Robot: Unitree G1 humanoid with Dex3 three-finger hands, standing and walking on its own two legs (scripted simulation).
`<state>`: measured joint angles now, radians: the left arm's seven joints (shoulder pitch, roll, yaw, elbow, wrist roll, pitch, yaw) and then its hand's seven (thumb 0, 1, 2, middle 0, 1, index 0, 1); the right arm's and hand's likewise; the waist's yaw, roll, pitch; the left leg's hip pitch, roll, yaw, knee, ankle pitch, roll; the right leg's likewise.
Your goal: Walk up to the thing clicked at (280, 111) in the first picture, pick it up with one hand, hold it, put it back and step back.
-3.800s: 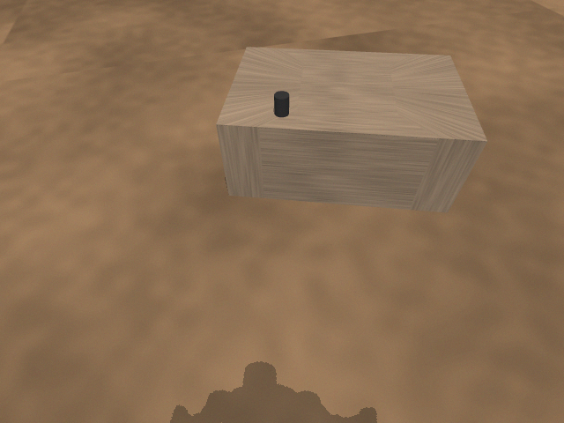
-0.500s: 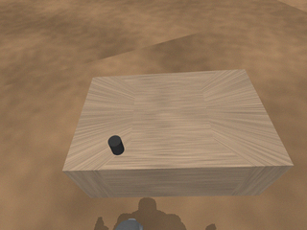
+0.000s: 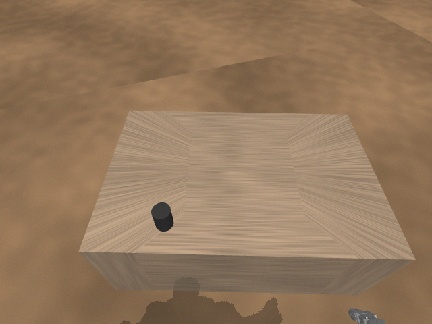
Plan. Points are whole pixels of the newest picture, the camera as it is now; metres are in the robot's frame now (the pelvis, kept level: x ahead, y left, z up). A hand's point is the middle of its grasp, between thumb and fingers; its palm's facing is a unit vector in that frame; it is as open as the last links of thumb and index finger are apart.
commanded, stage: walk up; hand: left
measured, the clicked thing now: (162, 217) +0.48 +0.20 -0.31
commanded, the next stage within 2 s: stand in 1.04 s
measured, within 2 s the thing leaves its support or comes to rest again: neither
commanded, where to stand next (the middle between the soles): +0.07 +0.00 m, yaw +0 degrees
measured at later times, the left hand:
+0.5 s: hand out of the picture +0.11 +0.24 -0.14, palm faces -0.02 -0.94 -0.33, open 7.3 cm
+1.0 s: hand out of the picture +0.10 +0.24 -0.15, palm faces -0.01 -0.94 -0.33, open 7.3 cm
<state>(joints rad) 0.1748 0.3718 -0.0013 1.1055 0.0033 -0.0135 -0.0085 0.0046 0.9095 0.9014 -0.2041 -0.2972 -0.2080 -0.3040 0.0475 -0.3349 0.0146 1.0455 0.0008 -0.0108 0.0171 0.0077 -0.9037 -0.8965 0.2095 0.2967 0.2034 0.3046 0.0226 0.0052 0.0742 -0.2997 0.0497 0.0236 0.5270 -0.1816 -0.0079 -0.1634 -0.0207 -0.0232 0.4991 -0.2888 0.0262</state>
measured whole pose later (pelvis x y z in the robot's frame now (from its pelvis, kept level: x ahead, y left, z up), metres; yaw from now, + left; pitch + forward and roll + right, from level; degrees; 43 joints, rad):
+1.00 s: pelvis +0.02 -0.01 +0.01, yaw +0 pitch -2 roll +0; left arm 0.08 0.34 0.02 1.15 0.01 0.00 -0.01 0.00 0.91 0.90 -0.20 -0.30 -0.21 -0.30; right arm 0.07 -0.34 -0.01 1.16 -0.01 -0.01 0.01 0.01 -0.91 -0.90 0.21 0.30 0.20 0.30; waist -0.01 0.00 0.05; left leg -0.19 0.04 0.03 0.35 -0.12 -0.02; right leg -0.05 -0.02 -0.03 0.32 -0.23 0.02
